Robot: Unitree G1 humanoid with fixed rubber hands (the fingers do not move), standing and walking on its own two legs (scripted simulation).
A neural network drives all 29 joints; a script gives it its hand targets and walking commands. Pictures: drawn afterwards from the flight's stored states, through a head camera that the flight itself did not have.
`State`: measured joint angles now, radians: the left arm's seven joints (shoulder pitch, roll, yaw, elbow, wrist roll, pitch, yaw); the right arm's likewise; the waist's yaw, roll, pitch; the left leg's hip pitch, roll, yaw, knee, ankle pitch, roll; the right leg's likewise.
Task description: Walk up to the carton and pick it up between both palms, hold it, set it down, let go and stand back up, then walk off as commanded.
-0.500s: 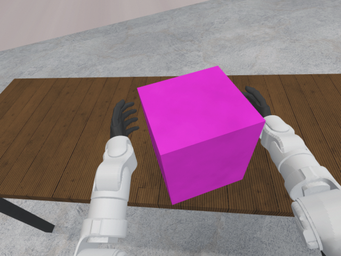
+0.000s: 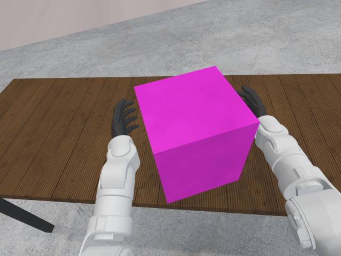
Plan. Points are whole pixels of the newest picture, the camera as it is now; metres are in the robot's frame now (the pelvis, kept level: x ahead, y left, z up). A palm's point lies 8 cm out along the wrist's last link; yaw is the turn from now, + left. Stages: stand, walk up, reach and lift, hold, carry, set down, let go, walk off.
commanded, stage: reach and lift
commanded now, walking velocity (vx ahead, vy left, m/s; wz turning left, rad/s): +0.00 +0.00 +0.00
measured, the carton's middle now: (190, 137) +0.41 +0.08 +0.04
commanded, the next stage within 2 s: none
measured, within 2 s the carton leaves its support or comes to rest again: leaves its support in 1.84 s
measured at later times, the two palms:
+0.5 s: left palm (122, 134) +0.34 +0.22 +0.11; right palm (250, 118) +0.45 -0.06 +0.09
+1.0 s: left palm (123, 135) +0.34 +0.22 +0.10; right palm (250, 117) +0.46 -0.06 +0.08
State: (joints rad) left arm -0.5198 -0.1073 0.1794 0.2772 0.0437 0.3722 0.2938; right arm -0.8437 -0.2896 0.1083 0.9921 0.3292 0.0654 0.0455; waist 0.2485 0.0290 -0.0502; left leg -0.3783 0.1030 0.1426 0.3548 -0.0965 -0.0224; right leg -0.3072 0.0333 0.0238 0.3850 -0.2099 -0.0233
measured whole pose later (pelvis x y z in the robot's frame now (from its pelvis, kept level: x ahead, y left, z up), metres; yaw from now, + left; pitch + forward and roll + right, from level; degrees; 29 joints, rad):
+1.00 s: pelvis +0.00 +0.00 +0.00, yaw +0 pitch +9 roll +0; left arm -0.55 -0.24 0.39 0.34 0.27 0.21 0.22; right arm -0.87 -0.17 -0.08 1.11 0.06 -0.11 0.11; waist 0.23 0.02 -0.06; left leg -0.38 0.10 0.14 0.30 -0.07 -0.02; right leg -0.31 0.04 0.02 0.33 -0.18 -0.02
